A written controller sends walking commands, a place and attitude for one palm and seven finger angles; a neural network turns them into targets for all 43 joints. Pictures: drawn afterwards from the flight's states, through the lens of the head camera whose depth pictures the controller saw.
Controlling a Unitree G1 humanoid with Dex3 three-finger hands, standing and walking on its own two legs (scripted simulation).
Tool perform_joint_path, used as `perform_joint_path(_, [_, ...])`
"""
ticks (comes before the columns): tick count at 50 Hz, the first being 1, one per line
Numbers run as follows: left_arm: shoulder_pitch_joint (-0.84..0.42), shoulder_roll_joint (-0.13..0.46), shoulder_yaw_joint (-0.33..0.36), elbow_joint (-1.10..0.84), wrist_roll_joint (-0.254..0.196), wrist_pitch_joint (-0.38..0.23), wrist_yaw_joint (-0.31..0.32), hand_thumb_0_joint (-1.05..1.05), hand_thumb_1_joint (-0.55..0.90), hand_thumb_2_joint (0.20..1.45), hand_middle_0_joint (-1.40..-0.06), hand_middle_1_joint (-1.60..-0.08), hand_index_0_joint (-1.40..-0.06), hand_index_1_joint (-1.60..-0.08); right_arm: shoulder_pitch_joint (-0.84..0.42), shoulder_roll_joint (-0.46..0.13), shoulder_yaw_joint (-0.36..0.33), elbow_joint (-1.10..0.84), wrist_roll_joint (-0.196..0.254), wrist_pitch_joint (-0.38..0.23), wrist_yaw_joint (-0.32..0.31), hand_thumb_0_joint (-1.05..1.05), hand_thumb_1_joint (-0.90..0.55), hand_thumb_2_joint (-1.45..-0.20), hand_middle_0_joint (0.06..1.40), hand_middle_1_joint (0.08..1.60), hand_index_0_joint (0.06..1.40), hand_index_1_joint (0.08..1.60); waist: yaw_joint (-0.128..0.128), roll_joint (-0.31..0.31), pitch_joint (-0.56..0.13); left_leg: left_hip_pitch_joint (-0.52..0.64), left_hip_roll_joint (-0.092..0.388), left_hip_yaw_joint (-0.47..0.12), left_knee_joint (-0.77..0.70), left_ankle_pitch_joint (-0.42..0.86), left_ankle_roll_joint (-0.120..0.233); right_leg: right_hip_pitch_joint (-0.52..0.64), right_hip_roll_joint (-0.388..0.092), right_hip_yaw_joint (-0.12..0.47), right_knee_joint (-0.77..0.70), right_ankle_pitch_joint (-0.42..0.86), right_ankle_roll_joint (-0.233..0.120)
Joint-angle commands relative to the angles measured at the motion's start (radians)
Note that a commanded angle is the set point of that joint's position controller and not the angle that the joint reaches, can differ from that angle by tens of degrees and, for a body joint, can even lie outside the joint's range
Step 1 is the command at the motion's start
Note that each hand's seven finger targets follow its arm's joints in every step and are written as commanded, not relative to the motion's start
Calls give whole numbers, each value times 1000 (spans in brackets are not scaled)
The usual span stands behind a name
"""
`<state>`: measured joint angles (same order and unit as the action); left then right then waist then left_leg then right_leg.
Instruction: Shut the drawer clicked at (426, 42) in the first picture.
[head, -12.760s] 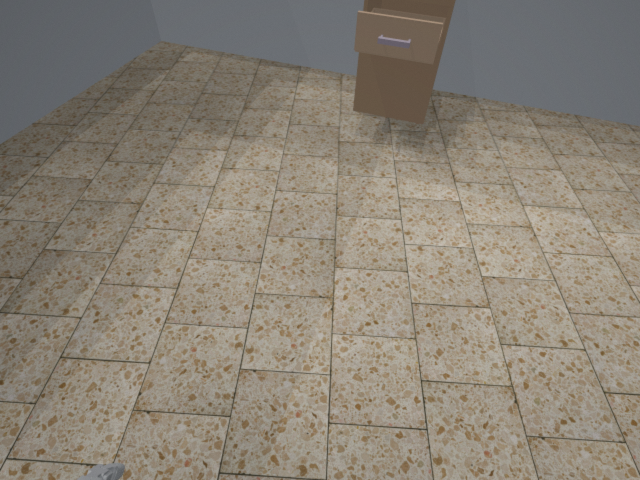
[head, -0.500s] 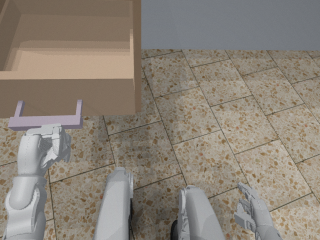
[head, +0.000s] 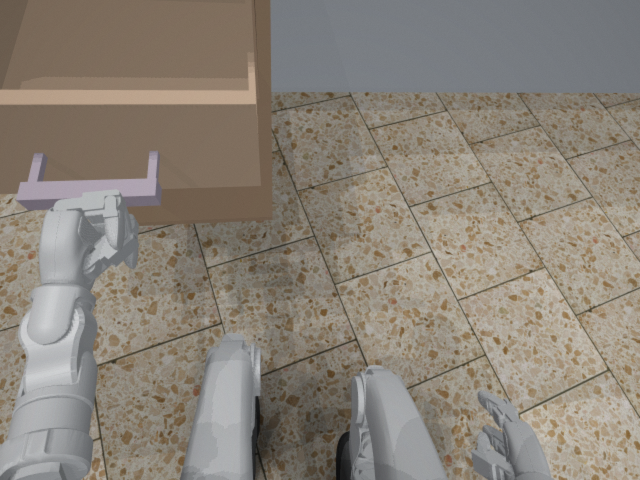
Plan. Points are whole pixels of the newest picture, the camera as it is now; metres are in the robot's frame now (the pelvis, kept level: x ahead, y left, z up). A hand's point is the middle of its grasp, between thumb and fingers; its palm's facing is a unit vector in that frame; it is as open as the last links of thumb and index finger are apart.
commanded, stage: push the drawer shut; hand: left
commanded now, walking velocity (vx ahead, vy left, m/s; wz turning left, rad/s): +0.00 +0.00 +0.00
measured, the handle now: (95, 177) +0.44 +0.31 +0.01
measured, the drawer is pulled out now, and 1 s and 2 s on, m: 0.18 0.06 0.00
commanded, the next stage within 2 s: none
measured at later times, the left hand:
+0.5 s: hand (135, 195) +0.42 +0.26 +0.01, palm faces +0.16 -0.98 -0.07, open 3.0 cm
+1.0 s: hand (133, 156) +0.48 +0.28 +0.01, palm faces +0.16 -0.99 -0.05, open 3.0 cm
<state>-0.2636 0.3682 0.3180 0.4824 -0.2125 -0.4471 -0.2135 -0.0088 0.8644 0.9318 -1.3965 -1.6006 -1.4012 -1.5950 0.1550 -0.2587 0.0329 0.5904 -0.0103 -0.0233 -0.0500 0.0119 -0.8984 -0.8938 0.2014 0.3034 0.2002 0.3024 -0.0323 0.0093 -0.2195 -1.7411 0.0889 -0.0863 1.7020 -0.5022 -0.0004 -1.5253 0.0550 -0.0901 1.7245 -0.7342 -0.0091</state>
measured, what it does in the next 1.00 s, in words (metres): stands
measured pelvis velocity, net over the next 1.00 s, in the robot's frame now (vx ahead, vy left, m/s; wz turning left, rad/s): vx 0.00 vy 0.00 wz -0.04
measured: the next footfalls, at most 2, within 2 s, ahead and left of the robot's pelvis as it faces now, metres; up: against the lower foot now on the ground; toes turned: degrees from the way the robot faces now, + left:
none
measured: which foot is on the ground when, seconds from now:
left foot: down 0.00-1.00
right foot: down 0.00-1.00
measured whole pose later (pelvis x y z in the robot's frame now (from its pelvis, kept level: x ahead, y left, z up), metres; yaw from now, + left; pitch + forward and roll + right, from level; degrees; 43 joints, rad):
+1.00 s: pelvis +0.00 +0.00 -0.02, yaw -2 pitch +33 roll -7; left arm -0.74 0.57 0.49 0.95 -0.12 -0.47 -0.29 -0.02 0.79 0.89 -1.40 -1.60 -1.40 -1.60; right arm 0.21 -0.27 0.05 0.62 -0.04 0.08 -0.04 0.01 -0.90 -0.89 0.20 0.30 0.20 0.30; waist -0.11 0.01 -0.19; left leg -1.84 0.10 -0.10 1.76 -0.52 0.00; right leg -1.62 0.07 -0.09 1.78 -0.74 -0.01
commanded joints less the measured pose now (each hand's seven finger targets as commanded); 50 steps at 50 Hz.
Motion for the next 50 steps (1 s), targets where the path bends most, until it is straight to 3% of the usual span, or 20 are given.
perform_joint_path(1, [-282,189,62,-158,-12,-78,8,0,900,900,-1400,-1600,-1400,-1600,61,-184,-73,-89,-1,-18,-13,0,-900,-900,200,300,200,300,-22,115,-441,596,-35,-21,-214,-81,26,4,14,25,-279,180,-22])
perform_joint_path(3, [-291,224,93,-131,-6,-89,8,0,900,900,-1400,-1600,-1400,-1600,73,-187,-73,-84,-4,-13,-12,0,-900,-900,200,300,200,300,-13,115,-460,593,-33,-16,-203,-48,25,14,15,25,-270,191,-24])
perform_joint_path(7, [-338,215,82,-101,1,-100,3,0,900,900,-1400,-1600,-1400,-1600,90,-189,-76,-78,-8,0,-7,0,-900,-900,200,300,200,300,-21,156,-467,637,-31,-29,-206,-19,21,-21,16,16,-257,214,-27])
perform_joint_path(13, [-406,231,88,-68,9,-105,-2,0,900,900,-1400,-1600,-1400,-1600,106,-192,-78,-67,-10,17,-4,0,-900,-900,200,300,200,300,-34,144,-496,646,-30,-24,-190,23,23,-9,14,18,-259,236,-23])
perform_joint_path(16, [-461,264,107,-12,17,-103,-6,0,900,900,-1400,-1600,-1400,-1600,112,-194,-75,-58,-12,27,-7,0,-900,-900,200,300,200,300,-42,130,-466,605,-32,-14,-179,-6,27,-8,17,25,-266,215,-22])
perform_joint_path(23, [-572,290,116,34,24,-110,-22,0,900,900,-1400,-1600,-1400,-1600,133,-198,-73,-45,-19,38,-8,0,-900,-900,200,300,200,300,-49,167,-517,647,-29,-22,-163,39,27,-26,17,20,-252,235,-23])
perform_joint_path(26, [-604,339,151,81,26,-103,-29,0,900,900,-1400,-1600,-1400,-1600,140,-200,-70,-39,-19,46,-10,0,-900,-900,200,300,200,300,-50,133,-505,595,-29,-10,-147,28,33,4,21,30,-258,224,-20])
perform_joint_path(32, [-663,388,186,131,27,-107,-46,0,900,900,-1400,-1600,-1400,-1600,154,-201,-65,-35,-23,59,-8,0,-900,-900,200,300,200,300,-50,154,-523,590,-25,-11,-130,55,35,5,25,32,-247,234,-23])
perform_joint_path(34, [-691,377,173,153,32,-104,-47,0,900,900,-1400,-1600,-1400,-1600,155,-201,-64,-34,-25,65,-6,0,-900,-900,200,300,200,300,-57,163,-519,585,-25,-12,-130,37,35,-13,23,32,-247,222,-20])
perform_joint_path(37, [-719,430,214,188,35,-103,-50,0,900,900,-1400,-1600,-1400,-1600,167,-204,-62,-28,-26,70,-8,0,-900,-900,200,300,200,300,-58,150,-514,564,-23,-9,-117,45,39,-7,26,33,-242,225,-19])
perform_joint_path(41, [-780,446,207,227,48,-94,-60,0,900,900,-1400,-1600,-1400,-1600,172,-207,-58,-26,-28,81,-7,0,-900,-900,200,300,200,300,-69,165,-499,551,-21,-15,-117,13,38,-35,28,29,-235,204,-19])
perform_joint_path(44, [-827,457,207,230,54,-92,-57,0,900,900,-1400,-1600,-1400,-1600,182,-213,-57,-23,-31,86,-7,0,-900,-900,200,300,200,300,-76,193,-520,592,-18,-31,-124,21,35,-67,24,18,-222,213,-20])
perform_joint_path(46, [-834,480,222,245,56,-84,-58,0,900,900,-1400,-1600,-1400,-1600,190,-215,-56,-20,-32,91,-8,0,-900,-900,200,300,200,300,-78,180,-541,584,-16,-26,-110,44,38,-53,25,23,-224,225,-19])
perform_joint_path(50, [-893,505,220,278,71,-71,-58,0,900,900,-1400,-1600,-1400,-1600,199,-218,-50,-17,-34,99,-6,0,-900,-900,200,300,200,300,-90,194,-523,566,-15,-35,-108,15,37,-79,27,19,-216,208,-20])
